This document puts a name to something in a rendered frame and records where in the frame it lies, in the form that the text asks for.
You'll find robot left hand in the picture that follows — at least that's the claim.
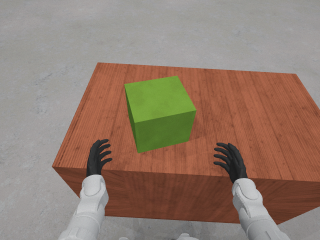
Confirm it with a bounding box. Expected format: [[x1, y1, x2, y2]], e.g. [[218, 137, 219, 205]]
[[86, 139, 112, 177]]

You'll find robot right forearm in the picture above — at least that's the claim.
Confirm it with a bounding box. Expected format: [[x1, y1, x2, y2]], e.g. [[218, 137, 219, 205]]
[[231, 178, 290, 240]]

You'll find robot left forearm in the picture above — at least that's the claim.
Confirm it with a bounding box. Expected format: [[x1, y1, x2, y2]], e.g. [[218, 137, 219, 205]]
[[57, 174, 109, 240]]

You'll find robot right hand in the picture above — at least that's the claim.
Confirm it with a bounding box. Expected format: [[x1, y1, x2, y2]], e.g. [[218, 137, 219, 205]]
[[213, 142, 248, 184]]

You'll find pedestal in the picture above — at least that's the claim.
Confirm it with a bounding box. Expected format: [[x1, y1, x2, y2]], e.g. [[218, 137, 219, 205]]
[[52, 62, 320, 225]]

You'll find carton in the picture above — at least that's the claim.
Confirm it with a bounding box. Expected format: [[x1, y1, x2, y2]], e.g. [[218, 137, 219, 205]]
[[124, 76, 197, 153]]

